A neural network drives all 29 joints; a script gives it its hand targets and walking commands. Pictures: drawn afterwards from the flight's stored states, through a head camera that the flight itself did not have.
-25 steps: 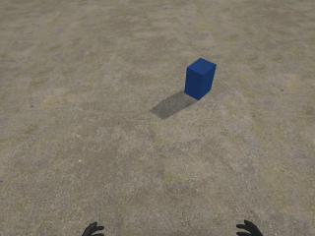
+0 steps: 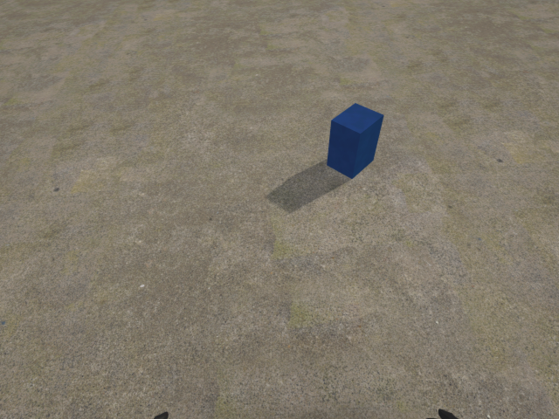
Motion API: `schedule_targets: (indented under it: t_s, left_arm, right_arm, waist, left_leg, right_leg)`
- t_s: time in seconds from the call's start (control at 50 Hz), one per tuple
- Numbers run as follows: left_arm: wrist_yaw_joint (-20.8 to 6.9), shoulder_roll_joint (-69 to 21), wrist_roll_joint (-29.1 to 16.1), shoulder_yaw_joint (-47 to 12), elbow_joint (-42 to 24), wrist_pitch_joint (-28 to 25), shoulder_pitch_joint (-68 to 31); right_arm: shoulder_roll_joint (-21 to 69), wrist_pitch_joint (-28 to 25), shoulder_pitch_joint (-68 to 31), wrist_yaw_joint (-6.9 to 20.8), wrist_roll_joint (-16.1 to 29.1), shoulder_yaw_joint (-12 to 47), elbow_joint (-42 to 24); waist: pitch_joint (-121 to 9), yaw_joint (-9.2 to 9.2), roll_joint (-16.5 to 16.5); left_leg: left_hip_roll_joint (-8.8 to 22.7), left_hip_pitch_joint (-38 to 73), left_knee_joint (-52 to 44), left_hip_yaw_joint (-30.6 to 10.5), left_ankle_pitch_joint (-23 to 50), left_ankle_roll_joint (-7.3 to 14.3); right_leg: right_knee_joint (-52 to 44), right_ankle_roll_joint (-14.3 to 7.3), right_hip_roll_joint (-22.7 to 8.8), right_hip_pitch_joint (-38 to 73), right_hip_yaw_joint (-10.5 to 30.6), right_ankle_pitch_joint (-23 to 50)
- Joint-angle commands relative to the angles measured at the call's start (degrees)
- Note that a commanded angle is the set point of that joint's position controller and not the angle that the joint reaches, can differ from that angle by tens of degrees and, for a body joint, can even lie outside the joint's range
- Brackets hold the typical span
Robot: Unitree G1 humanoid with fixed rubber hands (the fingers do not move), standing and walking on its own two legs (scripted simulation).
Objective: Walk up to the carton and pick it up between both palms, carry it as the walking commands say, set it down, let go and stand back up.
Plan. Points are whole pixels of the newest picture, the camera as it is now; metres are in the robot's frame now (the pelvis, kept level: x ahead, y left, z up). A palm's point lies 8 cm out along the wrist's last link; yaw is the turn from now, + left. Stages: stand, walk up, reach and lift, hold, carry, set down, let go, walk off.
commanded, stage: stand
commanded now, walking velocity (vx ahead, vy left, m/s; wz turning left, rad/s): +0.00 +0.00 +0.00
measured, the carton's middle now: (353, 141) +1.49 -0.34 -0.62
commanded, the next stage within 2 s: walk up in 0.12 s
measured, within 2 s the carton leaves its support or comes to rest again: neither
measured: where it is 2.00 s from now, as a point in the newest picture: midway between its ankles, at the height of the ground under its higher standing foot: (327, 285)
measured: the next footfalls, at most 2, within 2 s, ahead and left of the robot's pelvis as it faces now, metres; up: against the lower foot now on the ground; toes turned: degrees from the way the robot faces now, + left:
right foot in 0.58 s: +0.06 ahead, -0.18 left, +0.00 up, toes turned -11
left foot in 1.04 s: +0.43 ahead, +0.05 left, +0.00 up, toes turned -1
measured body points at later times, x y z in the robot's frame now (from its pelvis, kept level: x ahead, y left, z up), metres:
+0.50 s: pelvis +0.01 -0.03 +0.01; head +0.02 -0.04 +0.46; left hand +0.14 +0.22 -0.10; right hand +0.02 -0.31 -0.12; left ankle +0.00 +0.12 -0.73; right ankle +0.02 -0.16 -0.69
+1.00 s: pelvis +0.23 -0.05 +0.00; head +0.27 -0.07 +0.45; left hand +0.11 +0.19 -0.12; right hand +0.41 -0.27 -0.12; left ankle +0.39 +0.05 -0.71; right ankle +0.02 -0.18 -0.73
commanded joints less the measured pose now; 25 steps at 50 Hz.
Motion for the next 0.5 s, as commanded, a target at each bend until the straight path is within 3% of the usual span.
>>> schedule_targets:
  t_s: [0.0,0.28,0.3,0.32,0.34,0.36,0.38,0.42,0.44,0.48]
  left_arm:
    - [0.22,4.88,-0.04,1.27,-2.39,-0.72,0.96]
    - [0.67,4.87,-0.24,1.64,3.40,-0.77,2.40]
    - [1.61,10.40,-1.46,2.94,4.33,0.43,0.35]
    - [-1.44,8.36,-0.14,2.55,2.06,-0.05,0.01]
    - [-3.33,6.27,0.22,2.66,-5.23,0.59,-14.59]
    - [-4.19,6.50,1.07,2.48,-6.93,0.68,-19.00]
    - [-4.76,5.16,1.04,2.67,-5.19,0.13,-13.44]
    - [-5.19,5.56,0.73,3.01,0.80,-1.32,-0.86]
    - [-5.47,5.18,0.15,2.71,2.06,-1.39,1.78]
    - [-5.02,3.95,-0.51,2.38,1.97,-1.17,2.87]
  right_arm:
    - [-4.88,-0.72,0.90,-0.22,0.05,-1.24,-2.39]
    - [-4.98,-0.78,2.30,-0.69,0.29,-1.42,3.39]
    - [-10.69,-1.48,2.19,-1.35,0.09,-3.09,0.85]
    - [-15.87,-1.06,13.28,-1.49,-0.37,-4.50,4.80]
    - [-17.64,-0.40,9.32,-1.76,-0.48,-5.81,3.99]
    - [-15.72,-0.78,9.30,-2.01,-0.36,-5.38,4.15]
    - [-13.94,-1.38,6.27,-1.91,-0.61,-5.00,4.33]
    - [-11.07,-3.40,1.17,-1.05,-0.77,-4.09,4.79]
    - [-11.73,-4.03,-1.27,-0.73,-0.55,-4.14,4.28]
    - [-11.72,-3.88,-1.34,0.24,-0.80,-4.48,5.75]
  waist:
    - [-0.64,0.01,0.10]
    - [0.63,0.02,0.10]
    - [5.97,-1.72,-1.47]
    - [-8.05,-6.60,7.93]
    - [5.80,-8.52,16.60]
    - [6.45,-7.77,8.32]
    - [2.92,-3.93,6.85]
    - [-1.78,1.11,9.27]
    - [-1.77,1.95,10.66]
    - [0.46,2.15,13.95]
  left_leg:
    - [2.95,0.20,-6.09,-3.89,7.31,2.19]
    - [3.34,1.56,-8.32,-4.22,7.91,2.31]
    - [11.34,-1.37,-3.36,-7.87,35.86,3.09]
    - [16.78,17.36,-15.11,-16.95,-36.54,6.34]
    - [27.85,12.29,-26.11,-32.38,-41.61,9.71]
    - [29.24,9.97,-26.50,-32.48,-35.32,9.47]
    - [26.42,8.68,-26.01,-25.70,-27.84,7.25]
    - [19.41,0.53,-26.81,-9.81,-16.42,3.89]
    - [16.48,-4.73,-26.97,-3.62,-14.61,2.95]
    - [12.83,-6.90,-23.46,1.97,-16.89,4.13]
  right_leg:
    - [-6.19,-2.32,-3.08,0.17,4.02,7.40]
    - [-8.44,-2.42,-3.46,1.58,4.36,8.01]
    - [1.03,-1.51,-4.03,-2.80,1.15,22.76]
    - [6.20,-2.49,-1.66,-18.53,1.91,-24.70]
    - [25.61,0.47,-2.24,-33.63,-1.79,-10.39]
    - [31.07,0.67,-4.35,-37.05,5.07,-4.37]
    - [31.03,0.90,-5.05,-32.79,6.02,0.14]
    - [22.32,0.66,-4.97,-14.83,0.11,-0.32]
    - [15.60,0.28,-4.04,-5.75,-2.18,-3.34]
    - [8.85,0.52,-1.75,1.22,-7.20,-8.12]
